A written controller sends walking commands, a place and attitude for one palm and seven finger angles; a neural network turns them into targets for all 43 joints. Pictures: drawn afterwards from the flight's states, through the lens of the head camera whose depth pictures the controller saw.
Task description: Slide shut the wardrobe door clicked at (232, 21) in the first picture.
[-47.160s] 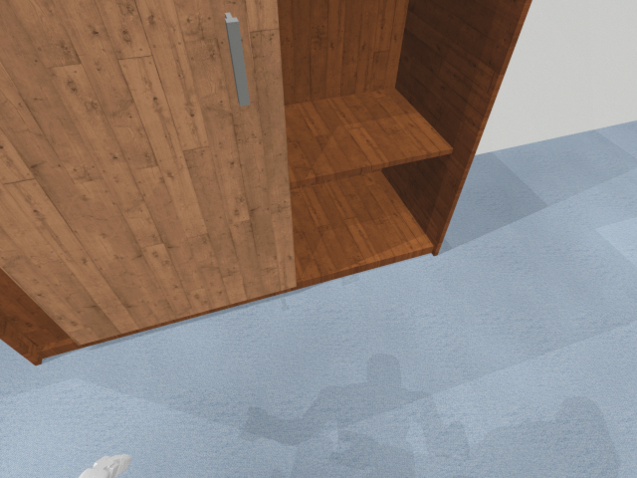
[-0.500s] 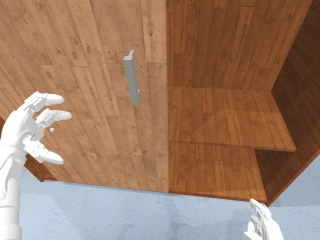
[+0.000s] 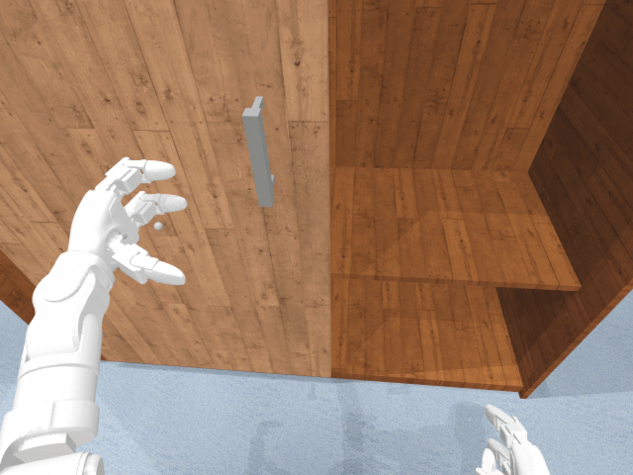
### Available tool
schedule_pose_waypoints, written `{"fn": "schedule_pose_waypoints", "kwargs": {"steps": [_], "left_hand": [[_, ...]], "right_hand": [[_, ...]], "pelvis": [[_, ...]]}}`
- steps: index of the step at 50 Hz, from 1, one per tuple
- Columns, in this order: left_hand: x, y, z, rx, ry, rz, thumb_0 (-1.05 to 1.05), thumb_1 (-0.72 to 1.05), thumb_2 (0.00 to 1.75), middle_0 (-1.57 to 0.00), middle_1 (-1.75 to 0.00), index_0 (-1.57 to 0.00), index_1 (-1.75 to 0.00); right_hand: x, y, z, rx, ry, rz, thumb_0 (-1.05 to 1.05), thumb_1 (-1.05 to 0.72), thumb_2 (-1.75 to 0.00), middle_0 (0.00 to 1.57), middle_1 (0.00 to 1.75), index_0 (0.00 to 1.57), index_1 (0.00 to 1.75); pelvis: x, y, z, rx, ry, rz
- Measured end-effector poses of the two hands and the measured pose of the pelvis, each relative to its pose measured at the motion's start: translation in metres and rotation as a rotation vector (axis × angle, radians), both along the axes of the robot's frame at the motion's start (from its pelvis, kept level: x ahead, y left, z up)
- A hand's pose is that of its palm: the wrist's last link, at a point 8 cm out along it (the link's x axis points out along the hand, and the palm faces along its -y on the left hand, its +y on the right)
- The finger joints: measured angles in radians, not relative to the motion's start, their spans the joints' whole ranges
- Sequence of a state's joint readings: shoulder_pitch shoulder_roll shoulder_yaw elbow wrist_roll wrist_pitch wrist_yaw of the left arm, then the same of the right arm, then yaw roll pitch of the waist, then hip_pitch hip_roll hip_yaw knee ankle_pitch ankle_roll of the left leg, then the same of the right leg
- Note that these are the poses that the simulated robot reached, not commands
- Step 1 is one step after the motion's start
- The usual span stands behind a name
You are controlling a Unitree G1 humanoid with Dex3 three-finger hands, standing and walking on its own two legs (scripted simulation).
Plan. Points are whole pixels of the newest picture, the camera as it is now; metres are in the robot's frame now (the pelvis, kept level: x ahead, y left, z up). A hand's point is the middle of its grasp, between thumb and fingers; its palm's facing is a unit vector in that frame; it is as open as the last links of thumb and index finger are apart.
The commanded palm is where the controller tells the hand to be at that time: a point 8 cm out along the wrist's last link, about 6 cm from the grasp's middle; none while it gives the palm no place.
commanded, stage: move the hooked fingers beside the handle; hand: left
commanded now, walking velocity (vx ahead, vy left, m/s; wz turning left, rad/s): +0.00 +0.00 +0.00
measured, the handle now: (262, 153) +0.53 +0.11 +0.15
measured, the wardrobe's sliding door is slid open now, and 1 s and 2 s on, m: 0.59 0.59 0.59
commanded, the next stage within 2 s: feel for the door with the fingertips in 1.70 s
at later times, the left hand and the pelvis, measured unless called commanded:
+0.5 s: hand (191, 187) +0.42 +0.19 +0.17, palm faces -0.01 -1.00 -0.03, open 13.9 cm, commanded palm +0.41 +0.23 +0.16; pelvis +0.00 -0.01 +0.00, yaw -1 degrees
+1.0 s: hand (214, 162) +0.49 +0.17 +0.16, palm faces -0.03 -1.00 -0.01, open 13.6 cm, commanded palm +0.46 +0.23 +0.15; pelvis +0.01 -0.01 -0.01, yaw -3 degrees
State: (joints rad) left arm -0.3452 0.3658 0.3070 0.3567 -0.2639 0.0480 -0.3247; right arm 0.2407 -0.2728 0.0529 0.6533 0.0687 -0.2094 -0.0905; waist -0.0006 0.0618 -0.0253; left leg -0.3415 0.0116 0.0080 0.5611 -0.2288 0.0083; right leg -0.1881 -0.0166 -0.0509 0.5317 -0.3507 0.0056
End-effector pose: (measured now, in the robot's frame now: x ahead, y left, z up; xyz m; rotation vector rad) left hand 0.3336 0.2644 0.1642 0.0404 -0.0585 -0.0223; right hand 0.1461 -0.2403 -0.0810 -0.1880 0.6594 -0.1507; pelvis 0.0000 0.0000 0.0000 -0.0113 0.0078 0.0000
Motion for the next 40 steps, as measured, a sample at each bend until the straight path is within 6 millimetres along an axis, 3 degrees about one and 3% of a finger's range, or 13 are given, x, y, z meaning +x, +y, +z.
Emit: {"fn": "schedule_pose_waypoints", "kwargs": {"steps": [8,18,26,35,40], "left_hand": [[0.026,-0.022,0.008,-0.003,-0.016,-0.011,-0.01,-0.50,0.30,-0.30,-1.20,-0.31,-1.20],[0.050,-0.022,0.001,0.000,0.040,0.023,-0.01,-0.50,0.30,-0.30,-1.20,-0.31,-1.20],[0.064,-0.026,0.008,-0.012,0.002,0.006,-0.01,-0.50,0.30,-0.30,-1.20,-0.30,-1.20],[0.098,-0.043,-0.006,-0.032,0.078,-0.006,-0.01,-0.50,0.30,-0.30,-1.20,-0.31,-1.20],[0.116,-0.048,0.000,-0.020,0.031,0.000,-0.01,-0.50,0.30,-0.30,-1.20,-0.30,-1.20]], "right_hand": [[-0.012,-0.002,-0.006,0.005,0.047,-0.014,0.01,-0.90,-0.90,0.20,0.30,0.20,0.30],[-0.046,-0.024,-0.016,-0.004,0.153,-0.083,0.01,-0.90,-0.90,0.20,0.30,0.20,0.30],[-0.068,-0.038,-0.022,-0.024,0.229,-0.117,0.01,-0.90,-0.90,0.20,0.30,0.20,0.30],[-0.084,-0.041,-0.028,-0.025,0.287,-0.136,0.01,-0.90,-0.90,0.20,0.30,0.20,0.30],[-0.100,-0.039,-0.031,-0.018,0.334,-0.158,0.01,-0.90,-0.90,0.20,0.30,0.20,0.30]], "pelvis": [[-0.002,-0.002,0.001,0.002,0.007,-0.006],[0.000,-0.008,0.000,0.003,0.023,-0.019],[0.002,-0.012,-0.001,0.001,0.033,-0.017],[-0.003,-0.012,-0.004,-0.001,0.074,-0.020],[0.000,-0.011,-0.005,0.000,0.098,-0.030]]}}
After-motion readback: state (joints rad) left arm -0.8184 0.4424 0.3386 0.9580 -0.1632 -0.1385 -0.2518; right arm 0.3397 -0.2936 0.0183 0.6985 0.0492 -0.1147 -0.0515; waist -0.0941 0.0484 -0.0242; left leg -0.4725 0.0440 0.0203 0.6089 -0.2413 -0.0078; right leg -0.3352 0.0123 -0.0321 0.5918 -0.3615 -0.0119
